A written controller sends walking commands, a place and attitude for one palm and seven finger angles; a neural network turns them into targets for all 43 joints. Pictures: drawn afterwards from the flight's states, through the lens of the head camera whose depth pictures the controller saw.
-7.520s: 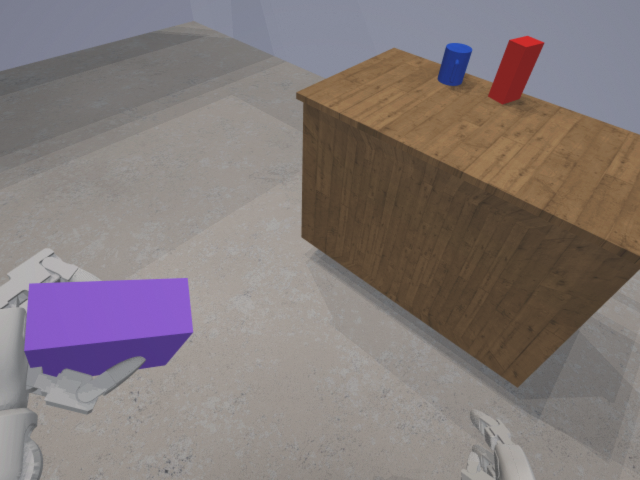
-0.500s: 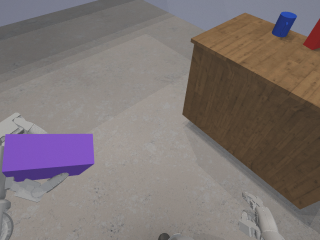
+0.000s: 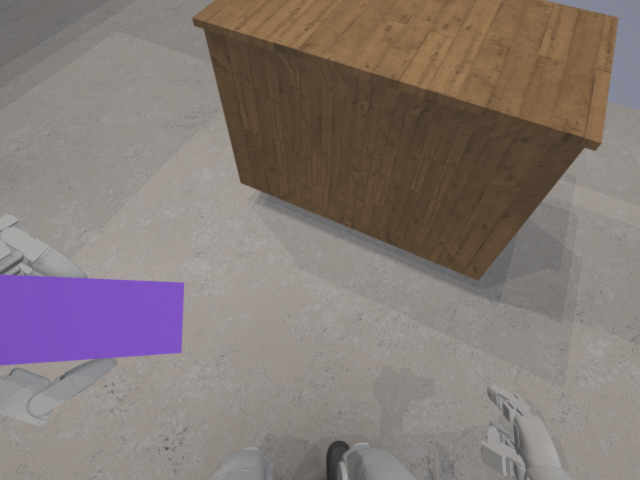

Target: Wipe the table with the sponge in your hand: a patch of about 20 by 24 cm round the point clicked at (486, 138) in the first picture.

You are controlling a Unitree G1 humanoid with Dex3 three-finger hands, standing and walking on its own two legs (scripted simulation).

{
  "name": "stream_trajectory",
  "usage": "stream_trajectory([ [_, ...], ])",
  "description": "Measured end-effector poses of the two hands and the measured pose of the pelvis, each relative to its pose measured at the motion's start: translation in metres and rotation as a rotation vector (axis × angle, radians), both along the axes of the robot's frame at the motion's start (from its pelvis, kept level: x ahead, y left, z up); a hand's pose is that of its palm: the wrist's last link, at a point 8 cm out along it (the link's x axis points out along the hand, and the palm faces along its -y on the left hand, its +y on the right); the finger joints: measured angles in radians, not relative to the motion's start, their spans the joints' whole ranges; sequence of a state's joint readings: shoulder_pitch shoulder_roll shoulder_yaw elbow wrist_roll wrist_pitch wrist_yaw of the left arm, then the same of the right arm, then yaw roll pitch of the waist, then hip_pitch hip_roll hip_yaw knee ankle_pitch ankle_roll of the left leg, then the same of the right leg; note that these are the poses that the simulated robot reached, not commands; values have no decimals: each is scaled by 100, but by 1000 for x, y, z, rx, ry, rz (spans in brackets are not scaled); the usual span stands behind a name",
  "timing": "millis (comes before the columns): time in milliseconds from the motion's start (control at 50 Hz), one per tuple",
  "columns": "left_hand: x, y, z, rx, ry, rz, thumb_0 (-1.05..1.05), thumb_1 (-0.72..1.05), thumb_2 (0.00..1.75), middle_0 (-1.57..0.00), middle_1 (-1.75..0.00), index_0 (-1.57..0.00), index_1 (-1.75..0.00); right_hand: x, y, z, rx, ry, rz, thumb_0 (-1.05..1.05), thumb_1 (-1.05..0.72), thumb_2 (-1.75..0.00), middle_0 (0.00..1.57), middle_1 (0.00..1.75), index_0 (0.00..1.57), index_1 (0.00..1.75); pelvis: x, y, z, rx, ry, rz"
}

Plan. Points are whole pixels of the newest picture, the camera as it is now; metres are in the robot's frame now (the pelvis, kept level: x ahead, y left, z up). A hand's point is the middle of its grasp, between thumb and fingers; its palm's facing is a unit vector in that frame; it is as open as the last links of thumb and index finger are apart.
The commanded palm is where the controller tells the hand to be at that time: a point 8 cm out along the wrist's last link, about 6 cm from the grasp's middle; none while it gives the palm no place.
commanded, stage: turn to face it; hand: left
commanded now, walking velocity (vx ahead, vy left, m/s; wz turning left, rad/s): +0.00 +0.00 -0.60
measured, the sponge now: (104, 322) +0.23 +0.19 +0.16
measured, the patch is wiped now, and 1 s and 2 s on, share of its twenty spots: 0.00 0.00 0.00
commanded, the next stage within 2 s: take the last steps up to it in 1.42 s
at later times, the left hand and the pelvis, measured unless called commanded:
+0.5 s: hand (229, 348) +0.21 +0.08 +0.17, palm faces +0.01 -0.85 -0.53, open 9.8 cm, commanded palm +0.16 +0.16 +0.19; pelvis -0.08 -0.05 +0.00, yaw -18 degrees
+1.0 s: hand (327, 425) +0.16 +0.01 +0.18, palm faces -0.12 -0.88 -0.45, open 9.8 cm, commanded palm +0.14 +0.07 +0.19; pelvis -0.16 -0.06 -0.01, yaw -36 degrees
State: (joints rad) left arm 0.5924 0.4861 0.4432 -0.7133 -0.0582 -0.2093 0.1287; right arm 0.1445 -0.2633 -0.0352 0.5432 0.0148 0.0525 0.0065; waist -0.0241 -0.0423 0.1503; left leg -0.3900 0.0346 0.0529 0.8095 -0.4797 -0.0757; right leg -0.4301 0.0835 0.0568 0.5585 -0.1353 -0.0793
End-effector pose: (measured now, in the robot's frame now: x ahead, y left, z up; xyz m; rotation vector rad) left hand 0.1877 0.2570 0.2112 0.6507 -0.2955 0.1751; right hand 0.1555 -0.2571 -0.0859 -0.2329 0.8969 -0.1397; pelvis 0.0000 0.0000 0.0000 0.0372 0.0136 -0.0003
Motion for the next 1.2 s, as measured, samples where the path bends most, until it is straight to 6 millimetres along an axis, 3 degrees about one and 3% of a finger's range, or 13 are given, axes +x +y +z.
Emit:
stream_trajectory([
  [80,-11,5,6,8,-75,-13,0,-46,100,-77,-135,-78,-135,-20,-15,9,-43,-33,-50,1,-91,-90,20,30,19,30,-11,1,-4,4,-1,-44],
  [200,-14,10,-19,-95,-25,101,0,-46,101,-77,-135,-77,-135,-47,-10,8,28,-101,-117,1,-91,-90,20,30,19,30,-24,-8,-1,-18,-30,-139],
  [260,-11,-13,-31,-172,9,97,0,-46,101,-77,-135,-77,-135,-60,-3,1,93,-121,-117,1,-91,-90,20,30,19,30,-32,-18,-1,-37,-34,-189],
  [320,-6,-55,-38,-172,6,9,0,-46,101,-77,-135,-77,-135,-74,-4,-12,145,-147,-108,1,-90,-90,20,30,20,30,-43,-36,-12,-36,-39,-220],
  [380,1,-95,-36,-162,-14,-113,0,-46,101,-77,-135,-77,-135,-93,-16,-26,155,-121,-120,1,-90,-89,21,30,20,30,-61,-48,-17,-50,-49,-227],
  [460,2,-122,-22,-102,13,-234,0,-46,101,-77,-135,-77,-135,-127,-41,-24,133,-56,-214,1,-90,-89,21,30,20,30,-77,-54,-8,-26,-29,-287],
  [580,-8,-126,0,22,30,-301,0,-46,101,-77,-136,-77,-135,-180,-75,-8,68,-11,-350,1,-90,-89,21,30,20,30,-89,-55,3,-14,4,-362],
  [660,-17,-120,-1,-18,4,-296,0,-46,101,-77,-136,-77,-135,-207,-87,3,11,3,-392,1,-91,-90,20,30,19,30,-96,-50,4,-6,10,-405],
  [840,-26,-124,-25,-155,-6,-319,0,-46,101,-77,-136,-77,-135,-240,-71,19,-17,-109,-456,1,-91,-90,20,30,19,30,-121,-42,1,-31,-36,-511],
  [920,-33,-152,-20,-182,-8,-372,0,-46,101,-77,-136,-77,-135,-253,-56,14,62,-168,-468,1,-90,-90,20,30,19,30,-135,-47,3,-61,-30,-577],
  [1020,-45,-207,-14,-115,-50,-488,0,-46,101,-77,-136,-77,-135,-284,-57,-10,144,-208,-496,1,-90,-89,21,30,20,30,-164,-65,-10,-62,-21,-631],
  [1100,-55,-244,-14,-78,-13,-578,0,-46,101,-77,-136,-77,-135,-330,-69,-27,155,-122,-577,1,-90,-89,21,30,20,30,-185,-69,-9,-52,-21,-649],
  [1200,-70,-256,-12,8,75,-642,0,-46,101,-77,-136,-77,-135,-394,-86,-18,102,-31,-718,1,-90,-89,21,30,20,30,-201,-70,3,-17,-3,-712],
])
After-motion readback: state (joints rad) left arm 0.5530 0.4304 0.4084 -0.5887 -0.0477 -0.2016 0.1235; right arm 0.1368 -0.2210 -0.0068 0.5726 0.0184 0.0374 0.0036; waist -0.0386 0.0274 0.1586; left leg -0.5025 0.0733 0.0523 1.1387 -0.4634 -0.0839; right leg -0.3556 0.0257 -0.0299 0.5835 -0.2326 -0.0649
